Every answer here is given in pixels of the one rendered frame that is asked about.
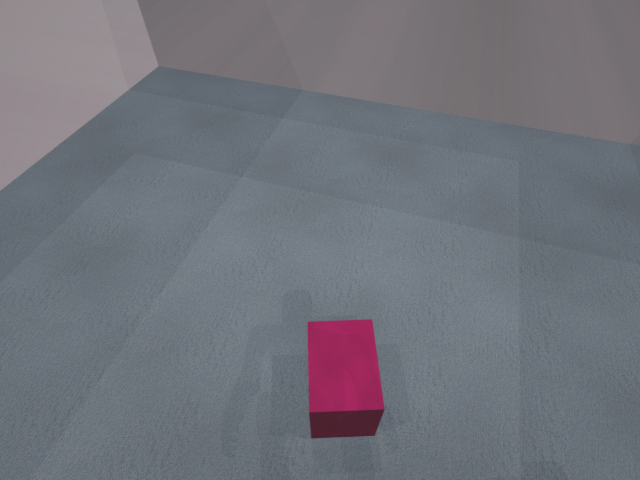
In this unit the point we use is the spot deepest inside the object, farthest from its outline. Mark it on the carton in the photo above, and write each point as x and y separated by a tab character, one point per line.
345	394

